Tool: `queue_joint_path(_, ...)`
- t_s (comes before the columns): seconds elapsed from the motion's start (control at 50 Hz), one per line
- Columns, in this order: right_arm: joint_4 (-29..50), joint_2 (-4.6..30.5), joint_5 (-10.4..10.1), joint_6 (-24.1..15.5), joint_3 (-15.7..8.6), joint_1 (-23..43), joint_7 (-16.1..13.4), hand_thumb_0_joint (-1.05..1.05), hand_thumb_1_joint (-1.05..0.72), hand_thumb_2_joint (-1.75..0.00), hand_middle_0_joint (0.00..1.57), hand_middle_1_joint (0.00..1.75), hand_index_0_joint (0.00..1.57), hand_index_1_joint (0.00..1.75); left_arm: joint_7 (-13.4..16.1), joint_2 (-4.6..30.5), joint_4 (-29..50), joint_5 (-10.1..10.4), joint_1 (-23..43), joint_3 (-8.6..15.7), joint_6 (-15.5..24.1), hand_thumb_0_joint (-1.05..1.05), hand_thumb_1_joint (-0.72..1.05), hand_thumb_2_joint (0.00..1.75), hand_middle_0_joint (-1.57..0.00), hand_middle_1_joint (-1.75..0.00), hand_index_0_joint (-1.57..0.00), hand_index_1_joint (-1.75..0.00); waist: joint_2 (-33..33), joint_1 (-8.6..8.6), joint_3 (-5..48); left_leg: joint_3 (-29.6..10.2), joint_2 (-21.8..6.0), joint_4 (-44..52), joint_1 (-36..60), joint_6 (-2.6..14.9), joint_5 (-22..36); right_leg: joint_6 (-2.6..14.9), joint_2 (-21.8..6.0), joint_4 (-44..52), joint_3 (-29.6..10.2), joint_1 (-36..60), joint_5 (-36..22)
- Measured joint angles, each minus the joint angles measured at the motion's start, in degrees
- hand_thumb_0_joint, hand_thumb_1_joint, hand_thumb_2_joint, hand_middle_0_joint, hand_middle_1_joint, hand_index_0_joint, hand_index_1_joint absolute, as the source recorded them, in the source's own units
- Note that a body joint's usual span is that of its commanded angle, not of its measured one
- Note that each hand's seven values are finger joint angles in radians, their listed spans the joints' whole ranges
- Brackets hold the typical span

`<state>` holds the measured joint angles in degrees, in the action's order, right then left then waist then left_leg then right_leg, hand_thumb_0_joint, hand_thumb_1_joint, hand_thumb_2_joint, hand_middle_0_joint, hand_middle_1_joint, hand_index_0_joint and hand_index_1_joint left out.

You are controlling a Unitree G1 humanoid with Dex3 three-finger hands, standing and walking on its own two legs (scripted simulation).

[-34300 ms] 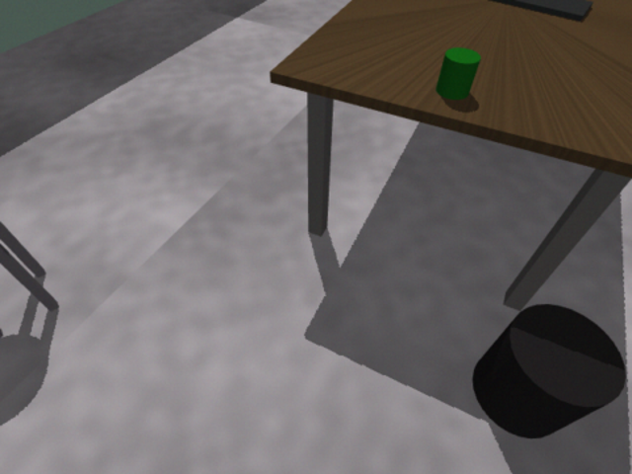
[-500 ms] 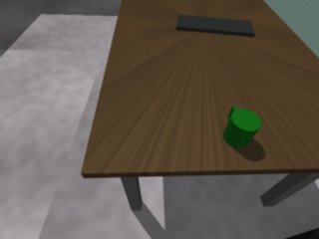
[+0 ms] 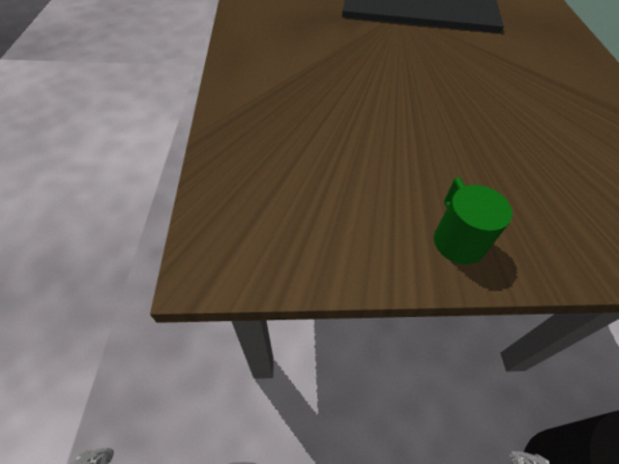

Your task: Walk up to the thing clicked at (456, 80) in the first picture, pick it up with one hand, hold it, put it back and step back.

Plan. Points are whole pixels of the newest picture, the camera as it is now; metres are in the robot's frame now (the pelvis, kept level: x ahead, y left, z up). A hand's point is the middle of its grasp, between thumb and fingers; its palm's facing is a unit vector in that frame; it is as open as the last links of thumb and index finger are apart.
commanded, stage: step back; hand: right
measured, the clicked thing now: (465, 217) +0.46 -0.22 +0.00
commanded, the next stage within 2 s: none
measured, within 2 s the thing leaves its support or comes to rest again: neither
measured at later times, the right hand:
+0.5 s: hand out of the picture -0.01 -0.28 -0.18, palm faces -0.15 +0.91 -0.39, open 7.3 cm
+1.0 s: hand out of the picture -0.10 -0.28 -0.17, palm faces +0.01 +0.94 -0.35, open 7.3 cm
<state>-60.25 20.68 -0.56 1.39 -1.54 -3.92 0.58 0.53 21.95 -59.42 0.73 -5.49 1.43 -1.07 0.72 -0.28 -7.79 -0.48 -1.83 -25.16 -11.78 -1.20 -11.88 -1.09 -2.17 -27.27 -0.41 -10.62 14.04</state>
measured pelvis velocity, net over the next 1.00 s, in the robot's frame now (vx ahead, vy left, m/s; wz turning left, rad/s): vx -0.23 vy -0.02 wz -0.04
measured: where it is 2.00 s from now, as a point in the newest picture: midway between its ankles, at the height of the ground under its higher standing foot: outside the picture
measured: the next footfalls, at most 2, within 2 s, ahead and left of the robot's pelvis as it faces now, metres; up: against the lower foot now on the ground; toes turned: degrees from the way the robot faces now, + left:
left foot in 0.52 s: -0.11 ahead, +0.11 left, +0.00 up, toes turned +1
right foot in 0.92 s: -0.19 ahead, -0.13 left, +0.00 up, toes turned +1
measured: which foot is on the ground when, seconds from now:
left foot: down 0.00-0.14, up 0.16-0.50, down 0.52-0.94, up 0.96-1.00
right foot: down 0.00-0.54, up 0.56-0.90, down 0.92-1.00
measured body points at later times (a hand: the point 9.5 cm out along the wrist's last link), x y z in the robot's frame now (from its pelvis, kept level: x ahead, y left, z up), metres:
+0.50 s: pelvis -0.10 -0.01 -0.02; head -0.02 -0.01 +0.42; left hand +0.01 +0.30 -0.13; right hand +0.00 -0.33 -0.16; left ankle -0.15 +0.11 -0.74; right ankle -0.01 -0.14 -0.74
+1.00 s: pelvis -0.23 -0.02 -0.02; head -0.18 -0.04 +0.43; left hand -0.16 +0.29 -0.13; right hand -0.10 -0.33 -0.14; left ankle -0.17 +0.11 -0.72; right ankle -0.23 -0.13 -0.74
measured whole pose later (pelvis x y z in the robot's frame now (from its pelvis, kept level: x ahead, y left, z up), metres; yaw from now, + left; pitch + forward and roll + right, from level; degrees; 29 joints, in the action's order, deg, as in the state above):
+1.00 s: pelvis -0.23 -0.02 -0.02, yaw -3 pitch -3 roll -1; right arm -48.6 22.5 0.0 4.9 -2.8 -3.8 -0.5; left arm 0.4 20.0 -50.7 -2.0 -11.6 3.3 -1.2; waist -3.9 -1.7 -10.7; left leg -3.5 -0.2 -49.2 -24.2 0.4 -25.5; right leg 1.4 3.2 -36.2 -2.0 -13.4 19.5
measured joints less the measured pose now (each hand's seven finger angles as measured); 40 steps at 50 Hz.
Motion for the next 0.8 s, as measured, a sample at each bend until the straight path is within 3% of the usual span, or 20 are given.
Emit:
queue_joint_path(0.1,3.4,0.9,0.2,1.6,-1.1,1.2,-0.1,0.01,-0.91,-0.90,0.20,0.30,0.21,0.30,-0.1,1.8,3.1,-0.4,0.4,0.9,-0.9,0.00,0.91,0.90,-0.21,-0.30,-0.21,-0.29,0.0,-0.35,-2.2,0.0,-1.0,-5.8,-4.0,-0.68,-1.5,3.08,1.1,-8.7,0.5,-5.1,2.8)
queue_joint_path(0.12,4.1,1.2,0.3,2.0,-1.3,1.3,-0.1,0.01,-0.90,-0.90,0.20,0.30,0.21,0.30,-0.3,2.0,3.5,-0.5,0.0,1.2,-1.0,0.00,0.91,0.90,-0.21,-0.30,-0.21,-0.29,-0.2,-0.48,-2.1,0.0,-1.2,-7.6,-5.0,-0.83,-2.3,3.20,1.2,-9.0,0.6,-5.3,4.4)
queue_joint_path(0.14,4.6,1.8,0.2,2.4,-1.5,1.4,-0.1,0.01,-0.90,-0.90,0.20,0.30,0.21,0.30,-0.3,1.7,3.7,-0.7,-0.3,1.4,-1.0,0.00,0.91,0.90,-0.21,-0.30,-0.21,-0.29,-1.1,-0.47,-2.3,-0.4,-1.7,-9.7,-6.1,-0.61,-3.1,2.10,1.7,-9.3,1.0,-5.4,5.0)
queue_joint_path(0.16,5.0,2.4,0.1,2.8,-1.8,1.7,-0.2,0.01,-0.91,-0.90,0.20,0.30,0.21,0.30,-0.4,1.2,3.9,-0.9,-0.6,1.5,-0.9,0.00,0.91,0.90,-0.21,-0.30,-0.21,-0.29,-2.3,-0.23,-2.6,-1.9,-1.7,-12.4,-7.3,0.45,-3.9,1.83,2.2,-9.8,1.6,-5.5,4.8)
queue_joint_path(0.22,6.3,3.1,0.3,3.6,-2.1,2.1,-1.0,0.01,-0.91,-0.90,0.20,0.30,0.21,0.30,-0.7,-0.2,5.1,-1.9,-1.8,1.2,-0.7,0.00,0.91,0.90,-0.21,-0.30,-0.21,-0.29,-2.6,-0.95,-3.1,-5.9,3.9,-28.1,-12.2,2.18,-16.4,2.54,1.5,-10.3,0.8,-6.9,3.7)
queue_joint_path(0.26,7.1,3.3,-0.1,3.4,-2.1,1.8,-0.9,0.01,-0.91,-0.90,0.20,0.30,0.21,0.30,-0.7,-1.0,5.8,-2.3,-2.0,1.1,-0.9,0.00,0.91,0.90,-0.21,-0.30,-0.21,-0.29,-2.5,-1.34,-3.4,-6.4,6.5,-36.6,-14.3,2.41,-18.0,2.68,0.8,-8.5,0.2,-7.3,1.9)
queue_joint_path(0.32,8.0,3.6,-0.5,2.8,-1.8,0.2,-0.8,0.01,-0.91,-0.90,0.20,0.30,0.21,0.30,-0.4,-1.5,7.0,-2.6,-1.4,1.0,-1.2,0.00,0.91,0.90,-0.21,-0.30,-0.21,-0.30,-3.0,-1.00,-3.1,-7.1,7.7,-41.8,-14.9,1.50,-16.6,2.61,0.6,-6.1,1.0,-8.4,-0.5)
queue_joint_path(0.42,7.2,3.8,0.4,3.0,-0.7,-2.9,-1.2,0.00,-0.91,-0.90,0.20,0.30,0.21,0.30,0.5,-1.7,10.7,-2.5,0.6,1.2,-0.7,0.00,0.90,0.90,-0.21,-0.30,-0.21,-0.30,-3.5,-0.81,-3.5,-6.0,5.3,-32.1,-9.6,0.23,-16.9,2.35,0.1,-6.6,3.4,-11.2,-2.0)
queue_joint_path(0.5,6.9,2.9,1.4,2.6,-0.4,-3.9,-1.1,0.01,-0.91,-0.90,0.20,0.30,0.21,0.30,0.6,-0.8,12.9,-1.8,1.6,1.4,-0.9,0.00,0.90,0.90,-0.21,-0.30,-0.21,-0.30,-2.1,-0.25,-4.3,-3.3,3.1,-17.3,-3.9,1.29,-14.6,1.32,-1.3,-9.9,4.7,-13.7,-2.1)
queue_joint_path(0.54,6.7,1.5,2.0,2.1,-0.6,-3.6,-0.9,0.01,-0.91,-0.90,0.20,0.30,0.21,0.30,0.5,0.5,12.8,-1.4,2.0,1.6,-1.5,0.00,0.91,0.90,-0.21,-0.30,-0.21,-0.30,1.3,-0.50,-5.5,-1.4,4.6,-13.3,-1.9,1.96,-10.7,0.71,-3.0,-12.1,3.1,-14.7,-2.1)
queue_joint_path(0.56,6.9,0.8,2.4,2.0,-0.6,-3.6,-0.6,0.01,-0.91,-0.90,0.20,0.30,0.21,0.30,0.6,0.9,12.4,-1.2,1.9,1.8,-2.0,0.00,0.91,0.90,-0.21,-0.30,-0.21,-0.30,2.6,-0.91,-5.7,-0.5,5.0,-13.1,-1.7,2.22,-10.3,1.16,-2.7,-13.2,1.4,-15.2,0.6)
queue_joint_path(0.6,7.5,0.4,2.7,1.8,-0.4,-4.4,0.1,0.01,-0.91,-0.90,0.20,0.30,0.21,0.30,1.0,0.6,10.9,-1.4,1.1,2.0,-2.9,0.00,0.91,0.90,-0.21,-0.30,-0.21,-0.30,1.8,-0.13,-4.6,-1.0,3.6,-13.2,-2.3,2.72,-9.8,1.50,2.1,-21.4,-2.4,-16.7,12.2)
queue_joint_path(0.62,7.7,0.3,2.8,1.7,-0.4,-4.9,0.2,0.01,-0.91,-0.90,0.20,0.30,0.21,0.30,1.0,0.4,10.1,-1.6,0.7,2.1,-3.2,0.00,0.91,0.90,-0.21,-0.30,-0.21,-0.30,1.1,0.56,-4.0,-1.8,2.8,-12.5,-2.4,2.86,-9.1,1.67,4.6,-26.6,-3.8,-17.2,15.1)
queue_joint_path(0.68,8.0,-0.2,3.0,1.9,-0.1,-5.6,-0.3,0.01,-0.91,-0.90,0.21,0.30,0.21,0.30,0.8,0.7,9.6,-0.9,-1.2,2.5,-3.2,0.00,0.91,0.90,-0.21,-0.30,-0.21,-0.29,1.4,0.25,-1.8,-1.5,1.8,-8.2,-2.4,2.65,-5.7,2.20,9.0,-37.8,-7.6,-18.0,14.7)
queue_joint_path(0.74,8.9,0.2,2.6,1.8,-0.4,-4.6,-0.7,0.01,-0.90,-0.90,0.21,0.30,0.21,0.30,0.8,0.9,10.0,-1.0,-2.9,2.9,-2.5,0.00,0.91,0.90,-0.21,-0.30,-0.21,-0.29,1.6,-0.70,-1.7,-0.4,1.4,-6.3,-3.2,2.72,-3.5,1.03,9.6,-40.3,-8.4,-15.8,13.5)
queue_joint_path(0.8,10.6,0.6,2.1,1.5,-0.7,-2.6,-1.1,0.01,-0.90,-0.90,0.21,0.30,0.21,0.30,0.8,1.0,9.9,-1.3,-4.3,3.0,-2.0,0.00,0.91,0.90,-0.21,-0.30,-0.21,-0.29,1.2,-1.37,-2.7,1.1,0.7,-7.1,-4.6,2.94,-2.7,-0.43,8.0,-34.2,-7.3,-11.7,14.5)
